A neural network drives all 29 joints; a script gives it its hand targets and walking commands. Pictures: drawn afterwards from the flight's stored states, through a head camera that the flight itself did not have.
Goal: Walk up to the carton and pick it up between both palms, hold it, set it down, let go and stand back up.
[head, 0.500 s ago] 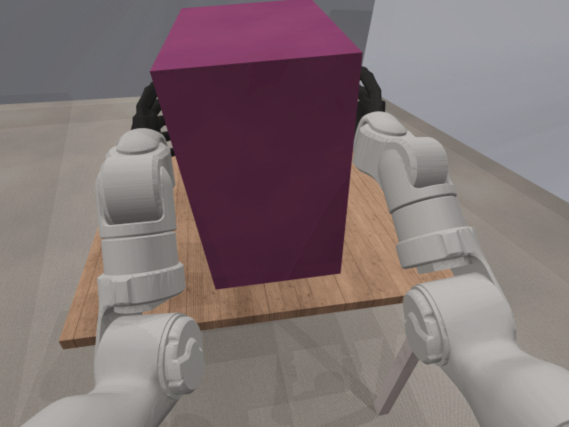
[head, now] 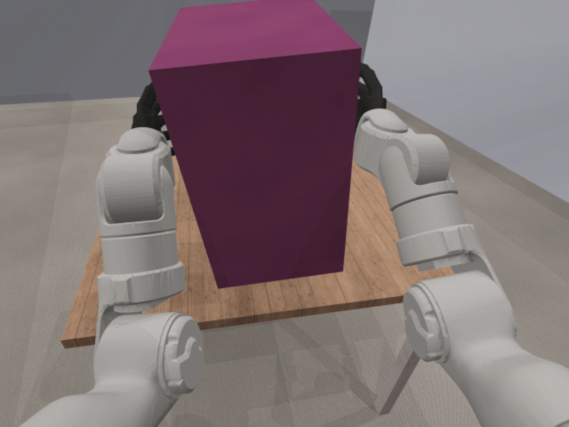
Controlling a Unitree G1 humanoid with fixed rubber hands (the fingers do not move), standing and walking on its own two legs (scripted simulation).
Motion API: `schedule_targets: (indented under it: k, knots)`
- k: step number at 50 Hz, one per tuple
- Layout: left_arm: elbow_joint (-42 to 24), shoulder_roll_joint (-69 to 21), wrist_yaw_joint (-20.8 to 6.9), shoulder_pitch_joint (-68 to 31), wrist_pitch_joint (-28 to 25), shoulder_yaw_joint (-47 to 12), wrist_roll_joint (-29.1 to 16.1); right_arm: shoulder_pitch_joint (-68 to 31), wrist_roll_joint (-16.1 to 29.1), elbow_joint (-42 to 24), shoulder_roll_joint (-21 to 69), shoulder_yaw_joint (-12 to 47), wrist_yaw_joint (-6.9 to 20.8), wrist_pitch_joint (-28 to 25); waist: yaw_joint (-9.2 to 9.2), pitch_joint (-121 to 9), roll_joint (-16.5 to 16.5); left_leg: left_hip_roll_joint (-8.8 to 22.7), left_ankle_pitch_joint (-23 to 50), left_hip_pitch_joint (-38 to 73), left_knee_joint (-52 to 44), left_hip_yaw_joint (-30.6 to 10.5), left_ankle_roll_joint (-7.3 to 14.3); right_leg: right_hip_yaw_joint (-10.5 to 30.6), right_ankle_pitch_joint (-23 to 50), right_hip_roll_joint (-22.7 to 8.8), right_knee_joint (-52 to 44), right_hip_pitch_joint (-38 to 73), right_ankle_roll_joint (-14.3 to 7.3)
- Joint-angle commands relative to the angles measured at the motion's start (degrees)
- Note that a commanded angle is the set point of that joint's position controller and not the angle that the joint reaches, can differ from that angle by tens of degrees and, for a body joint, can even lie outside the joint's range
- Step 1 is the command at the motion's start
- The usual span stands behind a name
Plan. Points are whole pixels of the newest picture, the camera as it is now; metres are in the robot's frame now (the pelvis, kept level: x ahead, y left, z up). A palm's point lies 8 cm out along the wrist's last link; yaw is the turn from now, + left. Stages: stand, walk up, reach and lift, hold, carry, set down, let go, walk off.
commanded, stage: hold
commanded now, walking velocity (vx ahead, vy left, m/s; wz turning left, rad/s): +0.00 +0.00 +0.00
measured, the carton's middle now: (263, 142) +0.39 +0.01 +0.27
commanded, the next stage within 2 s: set down in 0.90 s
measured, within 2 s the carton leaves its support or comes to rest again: neither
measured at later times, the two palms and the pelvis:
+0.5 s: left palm (154, 141) +0.35 +0.14 +0.29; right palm (369, 123) +0.37 -0.12 +0.31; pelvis +0.00 +0.00 +0.00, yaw +0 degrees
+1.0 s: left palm (150, 142) +0.35 +0.15 +0.29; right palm (367, 125) +0.36 -0.12 +0.31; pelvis +0.00 +0.00 +0.00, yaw +0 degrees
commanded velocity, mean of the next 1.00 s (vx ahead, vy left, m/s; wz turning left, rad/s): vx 0.00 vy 0.00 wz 0.00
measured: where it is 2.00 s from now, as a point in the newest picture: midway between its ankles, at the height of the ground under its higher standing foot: outside the picture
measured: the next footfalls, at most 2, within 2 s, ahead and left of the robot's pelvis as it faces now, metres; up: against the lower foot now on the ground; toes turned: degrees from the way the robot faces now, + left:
none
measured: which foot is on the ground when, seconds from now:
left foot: down 0.00-1.00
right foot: down 0.00-1.00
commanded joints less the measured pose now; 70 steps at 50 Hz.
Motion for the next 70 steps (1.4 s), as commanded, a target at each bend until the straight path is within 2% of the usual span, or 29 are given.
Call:
schedule_targets:
  k: [1, 4, 8, 11, 18, 20, 26, 28, 32, 34, 45, 46, 48, 50, 54, 58, 61, 63, 65, 70]
  knots:
    - [-7.9, -23.4, -7.9, -43.8, -4.9, -23.6, -11.1, -41.1, 4.7, -11.9, 21.6, 10.6, 3.3, -3.0, -0.2, -21.2, 4.5, -1.2, 10.5, 14.9, 1.1, 0.8, -2.1, -0.3, 4.0, 0.0, -3.0, -5.3, 4.9]
    - [-9.9, -23.6, -7.8, -45.3, -5.2, -24.6, -11.7, -41.9, 4.8, -13.0, 22.1, 10.9, 3.2, -3.2, -0.57, -23.2, 4.9, -1.4, 12.8, 16.0, 1.6, 0.8, -2.2, -0.1, 5.8, 0.0, -3.1, -5.4, 5.0]
    - [-8.8, -23.4, -7.6, -45.8, -5.1, -24.6, -11.6, -42.3, 4.6, -11.5, 22.2, 10.5, 3.3, -2.9, -0.29, -21.5, 5.0, -1.2, 10.1, 14.6, 1.3, 0.8, -2.0, -0.4, 2.9, 0.1, -3.1, -6.2, 4.9]
    - [-8.2, -23.3, -7.6, -45.4, -5.2, -24.1, -11.5, -42.2, 4.5, -12.2, 22.3, 10.8, 3.4, -3.1, -0.17, -22.0, 4.0, -1.4, 10.7, 14.6, 1.3, 1.0, -1.6, -0.1, 4.4, -0.1, -3.0, -5.4, 5.2]
    - [-7.8, -23.0, -7.8, -45.7, -5.4, -23.8, -11.5, -42.2, 4.5, -11.4, 21.8, 10.3, 3.3, -3.2, -0.44, -21.8, 4.4, -1.3, 10.7, 15.0, 1.5, 0.8, -1.7, -0.2, 4.1, -0.2, -2.9, -6.4, 5.0]
    - [-8.4, -23.5, -7.9, -45.5, -5.4, -24.2, -11.8, -42.1, 4.7, -12.0, 22.3, 10.4, 3.2, -3.1, -0.56, -23.0, 5.0, -1.5, 12.0, 15.6, 1.7, 0.8, -1.8, 0.0, 5.4, -0.2, -2.9, -5.6, 5.2]
    - [-10.2, -23.0, -8.3, -44.0, -5.0, -24.1, -11.4, -40.6, 5.3, -13.3, 22.7, 11.9, 2.7, -3.0, -0.31, -23.0, 4.0, -1.6, 15.6, 17.2, 2.1, 0.8, -1.9, 0.0, 9.1, -0.3, -2.8, -4.9, 5.3]
    - [-10.1, -23.1, -8.4, -43.5, -4.6, -24.4, -11.3, -40.6, 5.6, -13.5, 22.4, 11.8, 2.5, -3.0, -0.38, -22.3, 4.6, -1.6, 15.2, 17.0, 1.9, 0.6, -2.1, 0.1, 8.3, -0.2, -2.9, -5.1, 5.2]
    - [-10.4, -23.0, -8.4, -44.1, -4.5, -24.5, -11.5, -41.2, 5.5, -14.3, 22.5, 12.0, 2.5, -3.0, -0.37, -22.6, 3.4, -1.4, 13.9, 16.6, 1.6, 0.7, -1.8, -0.2, 7.5, -0.3, -3.0, -4.8, 5.4]
    - [-11.1, -23.4, -8.3, -44.0, -4.7, -24.7, -11.6, -41.1, 5.6, -15.3, 22.7, 12.1, 2.5, -3.0, -0.42, -23.0, 3.8, -1.4, 14.6, 16.5, 1.6, 0.7, -1.7, -0.1, 8.1, -0.3, -2.8, -4.9, 5.4]
    - [-10.6, -22.9, -8.2, -44.0, -4.1, -25.1, -11.6, -40.7, 5.4, -14.1, 21.9, 11.9, 2.5, -2.5, -0.54, -22.1, 4.5, -1.4, 13.5, 16.2, 1.7, 0.6, -2.2, -0.2, 6.4, -0.1, -2.8, -5.4, 5.0]
    - [-10.5, -20.2, -8.8, -43.4, -5.1, -20.5, -9.8, -40.3, 2.6, -14.2, 21.7, 8.8, 3.0, -3.7, -0.26, -18.9, 4.2, -1.9, 10.4, 13.6, 1.8, 0.4, -1.2, -0.2, 5.5, -0.2, -1.8, -3.5, 4.7]
    - [-9.2, -18.8, -9.6, -42.6, -6.9, -17.6, -7.5, -38.8, 0.1, -12.6, 21.3, 7.2, 3.8, -5.6, 0.34, -17.9, 2.5, -2.0, 5.1, 11.1, 0.0, 1.0, -0.2, -0.3, 3.9, -0.6, -1.1, -1.7, 5.1]
    - [-7.5, -18.3, -10.2, -41.9, -8.4, -16.8, -6.6, -38.4, -1.5, -12.7, 20.9, 6.2, 4.3, -7.8, 0.21, -16.6, 1.7, -2.2, 2.7, 9.8, -0.8, 1.5, 0.4, -0.5, 2.9, -0.8, -1.1, -1.0, 5.0]
    - [-5.7, -17.8, -10.9, -41.9, -12.3, -16.5, -4.9, -37.5, -5.7, -12.0, 20.3, 4.2, 5.2, -12.8, -0.12, -15.1, 2.8, -2.3, 0.1, 10.8, -1.4, 2.2, 0.2, -2.0, 0.0, -0.6, -1.6, -1.4, 4.7]
    - [-1.1, -16.9, -11.4, -39.7, -16.5, -16.0, -3.5, -35.4, -10.8, -9.4, 18.0, 0.9, 7.0, -18.1, -0.47, -11.9, 4.1, -2.2, -3.8, 11.3, -2.3, 2.6, -0.5, -3.2, -4.3, -0.5, -2.7, -2.2, 4.0]
    - [-0.1, -16.7, -11.1, -37.8, -18.8, -16.2, -3.2, -33.6, -13.3, -8.9, 17.1, -0.3, 8.7, -21.4, -0.68, -11.9, 5.4, -1.9, -3.5, 12.0, -2.6, 2.2, -1.3, -3.8, -4.2, -0.1, -3.2, -1.2, 3.4]
    - [0.1, -16.9, -10.9, -36.7, -20.1, -17.0, -3.8, -32.8, -14.7, -8.8, 17.1, -0.3, 9.4, -23.0, -0.78, -12.7, 4.9, -1.6, -2.1, 13.2, -2.5, 2.0, -1.7, -4.0, -2.9, 0.0, -3.7, -0.3, 3.4]
    - [-2.1, -17.6, -10.4, -35.6, -21.2, -18.4, -4.4, -31.6, -15.0, -10.5, 17.5, 0.6, 9.9, -24.7, -0.76, -16.1, 6.1, -1.6, 2.5, 15.7, -1.8, 1.7, -2.2, -4.2, 0.6, 0.4, -3.8, 0.9, 3.3]
    - [-8.9, -20.8, -8.9, -32.5, -23.5, -23.8, -6.6, -30.9, -14.4, -17.8, 19.7, 6.1, 9.9, -28.7, -0.51, -25.8, 5.8, -1.9, 20.9, 23.1, 2.1, 0.4, -3.1, -3.7, 17.0, 1.2, -2.3, 5.3, 3.9]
